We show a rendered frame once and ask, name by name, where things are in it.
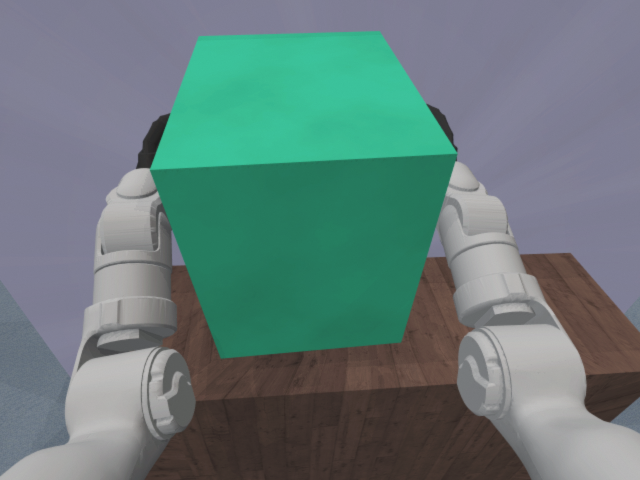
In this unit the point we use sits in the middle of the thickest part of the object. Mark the right robot hand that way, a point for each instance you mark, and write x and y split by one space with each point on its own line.
441 119

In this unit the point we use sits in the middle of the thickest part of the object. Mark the left robot forearm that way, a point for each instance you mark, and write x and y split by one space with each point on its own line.
132 308

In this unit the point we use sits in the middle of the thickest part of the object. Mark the robot left upper arm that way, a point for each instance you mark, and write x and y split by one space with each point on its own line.
122 411

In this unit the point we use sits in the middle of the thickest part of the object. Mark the robot right upper arm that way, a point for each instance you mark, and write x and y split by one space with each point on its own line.
529 382

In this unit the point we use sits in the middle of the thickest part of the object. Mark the carton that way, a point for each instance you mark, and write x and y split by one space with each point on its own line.
303 176

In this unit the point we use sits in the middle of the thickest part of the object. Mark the right robot forearm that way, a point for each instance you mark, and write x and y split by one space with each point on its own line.
492 286

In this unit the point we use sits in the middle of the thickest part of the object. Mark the left robot hand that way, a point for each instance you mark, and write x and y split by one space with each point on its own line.
151 142

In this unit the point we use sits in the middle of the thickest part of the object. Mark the pedestal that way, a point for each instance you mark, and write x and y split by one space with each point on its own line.
379 412

